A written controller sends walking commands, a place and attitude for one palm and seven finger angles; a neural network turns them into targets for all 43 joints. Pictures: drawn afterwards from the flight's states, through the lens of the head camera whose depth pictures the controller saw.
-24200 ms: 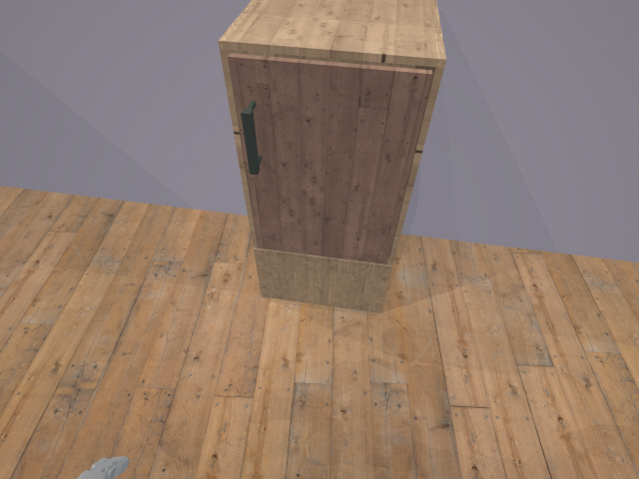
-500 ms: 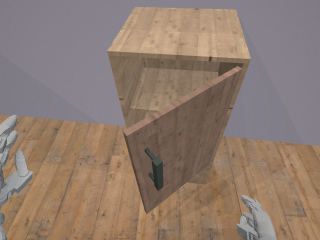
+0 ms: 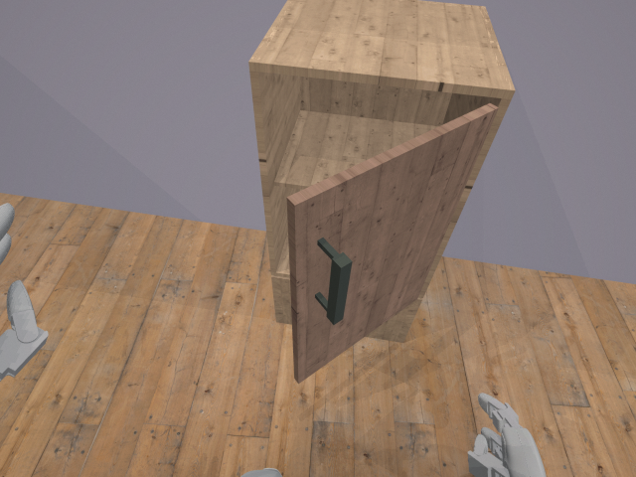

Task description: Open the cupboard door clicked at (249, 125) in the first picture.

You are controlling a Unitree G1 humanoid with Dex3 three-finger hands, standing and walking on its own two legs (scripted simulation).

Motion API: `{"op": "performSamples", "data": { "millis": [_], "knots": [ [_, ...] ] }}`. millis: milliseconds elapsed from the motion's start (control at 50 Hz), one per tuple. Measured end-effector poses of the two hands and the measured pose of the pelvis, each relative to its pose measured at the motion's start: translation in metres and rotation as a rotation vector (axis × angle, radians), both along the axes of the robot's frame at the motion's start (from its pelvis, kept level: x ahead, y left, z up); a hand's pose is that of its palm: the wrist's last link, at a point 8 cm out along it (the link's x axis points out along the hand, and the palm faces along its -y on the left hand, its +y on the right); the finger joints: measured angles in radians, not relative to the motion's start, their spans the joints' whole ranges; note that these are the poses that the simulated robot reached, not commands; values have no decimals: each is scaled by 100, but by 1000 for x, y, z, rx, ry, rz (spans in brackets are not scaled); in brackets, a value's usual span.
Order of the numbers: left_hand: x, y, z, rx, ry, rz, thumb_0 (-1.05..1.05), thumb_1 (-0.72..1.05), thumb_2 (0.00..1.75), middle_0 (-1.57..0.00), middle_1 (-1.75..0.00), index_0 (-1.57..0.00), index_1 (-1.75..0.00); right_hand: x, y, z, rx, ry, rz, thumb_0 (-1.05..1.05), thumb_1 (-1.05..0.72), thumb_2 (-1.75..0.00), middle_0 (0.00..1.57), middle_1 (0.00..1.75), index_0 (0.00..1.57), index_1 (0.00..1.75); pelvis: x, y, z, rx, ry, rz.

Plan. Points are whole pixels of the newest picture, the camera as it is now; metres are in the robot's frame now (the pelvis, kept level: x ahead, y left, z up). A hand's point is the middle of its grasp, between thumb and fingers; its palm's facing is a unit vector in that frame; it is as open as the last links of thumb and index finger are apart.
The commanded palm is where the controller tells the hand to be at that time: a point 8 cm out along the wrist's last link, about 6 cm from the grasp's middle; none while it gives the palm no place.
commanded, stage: step back with the hand held close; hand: left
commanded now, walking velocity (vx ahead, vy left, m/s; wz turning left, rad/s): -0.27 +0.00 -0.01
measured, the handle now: (330, 283) +0.40 +0.01 -0.02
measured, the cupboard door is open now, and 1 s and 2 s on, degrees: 46 46 46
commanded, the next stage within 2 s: stop stepping back and stand still in 0.50 s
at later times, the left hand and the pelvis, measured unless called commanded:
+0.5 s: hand out of the picture +0.08 +0.29 +0.18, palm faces +0.50 -0.77 -0.41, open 7.4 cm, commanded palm +0.02 +0.31 +0.19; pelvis -0.12 +0.00 +0.00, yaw +1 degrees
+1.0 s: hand out of the picture +0.00 +0.23 +0.17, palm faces +0.45 -0.81 -0.38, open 7.4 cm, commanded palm -0.06 +0.25 +0.19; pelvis -0.23 -0.03 -0.01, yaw -6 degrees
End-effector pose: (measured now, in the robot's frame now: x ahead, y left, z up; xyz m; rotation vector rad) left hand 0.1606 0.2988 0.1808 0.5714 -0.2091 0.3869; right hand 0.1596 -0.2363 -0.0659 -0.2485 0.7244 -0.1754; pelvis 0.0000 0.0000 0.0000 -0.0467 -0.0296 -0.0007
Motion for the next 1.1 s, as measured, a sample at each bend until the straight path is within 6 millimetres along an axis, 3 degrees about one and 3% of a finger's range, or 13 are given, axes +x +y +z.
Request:
{"op": "performSamples", "data": {
  "millis": [120, 240, 360, 440, 540, 660, 760, 820, 880, 940, 1000, 1060, 1100],
  "knots": [
    [-44, 2, 12, 63, -96, 50, 2, 89, 90, -21, -30, -22, -30, -17, 7, -12, -6, 27, 91, 2, -90, -90, 20, 30, 21, 30, -22, -9, -9, 4, -2, 105],
    [-92, 4, 13, 50, -91, 98, 2, 89, 90, -21, -30, -22, -30, -25, 10, -14, 8, 25, 127, 2, -90, -90, 20, 30, 21, 30, -47, -6, -8, 16, -3, 85],
    [-103, 21, 2, -12, -125, 81, 2, 89, 90, -21, -30, -22, -30, -44, 20, -4, -40, -2, 121, 2, -90, -90, 20, 30, 21, 30, -78, 7, -9, 7, 13, 94],
    [-112, 29, 6, -6, -122, 69, 2, 89, 90, -21, -30, -22, -30, -66, 31, 5, -11, -29, 112, 2, -90, -90, 20, 30, 21, 30, -102, 7, -2, -24, 19, 65],
    [-128, 11, 17, -39, -159, -9, 2, 89, 90, -21, -30, -21, -30, -103, 33, 14, 14, -33, 97, 1, -90, -90, 20, 30, 21, 30, -126, 2, 5, -39, 61, -2],
    [-145, -24, 25, -32, -178, -137, 2, 89, 90, -21, -30, -21, -30, -153, 15, 11, 27, -30, 72, 1, -90, -90, 20, 30, 21, 30, -169, -13, 4, -32, 113, -28],
    [-177, -50, 20, 94, -75, -204, 2, 89, 90, -21, -30, -21, -30, -206, -15, -13, 54, -12, 22, 1, -90, -90, 20, 30, 21, 30, -211, -28, -10, 22, 98, -65],
    [-199, -54, 28, 131, -36, -203, 2, 89, 90, -21, -30, -22, -30, -246, -32, -21, 57, 70, -35, 1, -90, -90, 20, 30, 21, 30, -210, -32, -5, 38, 78, -86],
    [-212, -44, 30, 120, -67, -134, 1, 88, 90, -22, -30, -22, -30, -277, -49, -23, 35, 109, -99, 2, -90, -90, 20, 30, 21, 30, -206, -35, -2, 62, 63, -107],
    [-209, -30, 17, 39, -116, -49, 1, 88, 90, -22, -30, -22, -30, -294, -63, -29, 0, 104, -145, 2, -90, -90, 20, 30, 21, 30, -209, -32, -7, 65, 39, -100],
    [-199, -28, -2, -75, -114, -9, 1, 89, 90, -21, -30, -22, -30, -306, -70, -28, -7, 72, -169, 2, -90, -90, 20, 30, 21, 30, -226, -30, -8, 77, 0, -98],
    [-199, -47, -7, -98, -85, -61, 2, 89, 90, -21, -30, -21, -30, -314, -70, -20, 4, 6, -174, 2, -90, -90, 20, 30, 20, 30, -244, -35, -8, 82, -31, -97],
    [-209, -65, -4, -73, -80, -121, 2, 89, 90, -20, -30, -21, -30, -319, -68, -15, 20, -35, -172, 2, -90, -90, 20, 30, 20, 30, -254, -40, -7, 83, -42, -96]
  ]
}}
